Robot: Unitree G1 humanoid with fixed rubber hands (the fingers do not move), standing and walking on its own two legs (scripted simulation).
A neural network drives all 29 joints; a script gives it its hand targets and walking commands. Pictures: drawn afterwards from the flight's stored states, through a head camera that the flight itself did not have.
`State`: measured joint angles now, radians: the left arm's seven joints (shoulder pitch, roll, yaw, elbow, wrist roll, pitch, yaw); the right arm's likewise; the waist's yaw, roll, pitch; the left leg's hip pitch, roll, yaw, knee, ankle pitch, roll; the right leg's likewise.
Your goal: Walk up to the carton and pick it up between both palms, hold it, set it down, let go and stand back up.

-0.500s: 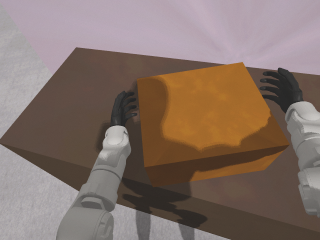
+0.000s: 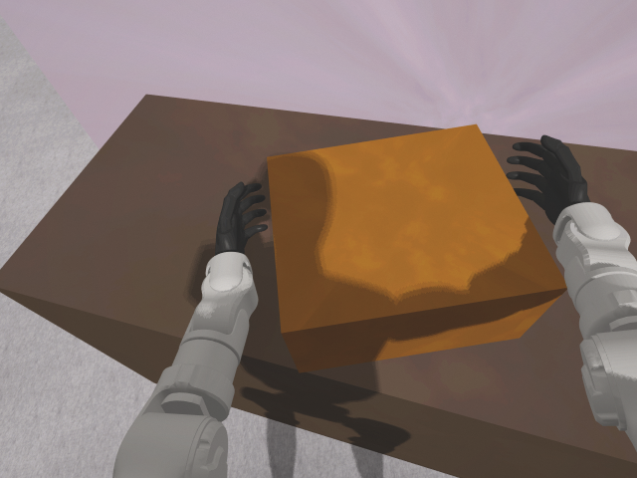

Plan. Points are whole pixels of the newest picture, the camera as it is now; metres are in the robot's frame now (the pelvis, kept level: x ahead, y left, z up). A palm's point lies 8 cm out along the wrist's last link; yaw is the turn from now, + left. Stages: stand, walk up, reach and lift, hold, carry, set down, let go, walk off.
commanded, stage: reach and lift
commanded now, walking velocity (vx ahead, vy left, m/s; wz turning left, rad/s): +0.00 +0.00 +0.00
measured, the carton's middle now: (390, 245) +0.44 -0.01 -0.02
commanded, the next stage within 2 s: none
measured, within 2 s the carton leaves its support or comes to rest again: leaves its support in 1.08 s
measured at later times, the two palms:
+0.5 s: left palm (233, 244) +0.37 +0.19 +0.06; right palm (562, 199) +0.47 -0.21 +0.08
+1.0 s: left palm (221, 244) +0.36 +0.20 +0.06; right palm (548, 198) +0.46 -0.19 +0.08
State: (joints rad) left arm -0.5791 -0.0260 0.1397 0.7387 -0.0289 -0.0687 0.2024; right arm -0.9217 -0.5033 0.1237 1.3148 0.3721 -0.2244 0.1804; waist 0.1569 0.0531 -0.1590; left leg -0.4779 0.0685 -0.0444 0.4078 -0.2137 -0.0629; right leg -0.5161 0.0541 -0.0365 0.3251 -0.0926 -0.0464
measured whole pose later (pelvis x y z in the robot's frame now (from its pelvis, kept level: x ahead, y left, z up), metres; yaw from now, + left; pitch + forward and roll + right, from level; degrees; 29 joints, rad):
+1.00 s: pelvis +0.00 +0.00 +0.00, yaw +0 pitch +15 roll -1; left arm -0.58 -0.03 0.20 0.74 0.00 -0.07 0.22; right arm -0.91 -0.44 0.08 1.28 0.32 -0.21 0.12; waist 0.15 0.06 -0.16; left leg -0.45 0.07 -0.04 0.39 -0.20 -0.06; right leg -0.48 0.06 -0.04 0.29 -0.08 -0.05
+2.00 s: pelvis -0.01 +0.03 +0.01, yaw +2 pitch -3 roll +0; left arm -0.43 -0.02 0.25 0.29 0.21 0.42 0.10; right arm -0.61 -0.23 -0.20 0.77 0.08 0.11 0.07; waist -0.05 -0.04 -0.04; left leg -0.05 0.00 -0.03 0.27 -0.17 -0.01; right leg -0.09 -0.02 -0.04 0.23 -0.09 0.01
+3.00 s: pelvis -0.01 +0.03 +0.01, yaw +4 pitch -7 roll -1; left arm -0.44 0.03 0.35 0.04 0.29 0.65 -0.07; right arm -0.50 -0.11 -0.14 0.38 0.10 0.30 -0.06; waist -0.09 -0.05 0.03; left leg 0.02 0.01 -0.03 0.30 -0.19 -0.01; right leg 0.00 -0.01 -0.06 0.23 -0.11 0.01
